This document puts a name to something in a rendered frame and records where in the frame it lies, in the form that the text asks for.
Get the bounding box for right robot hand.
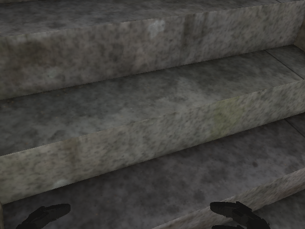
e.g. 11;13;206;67
210;201;271;229

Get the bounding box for left robot hand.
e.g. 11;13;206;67
15;203;71;229

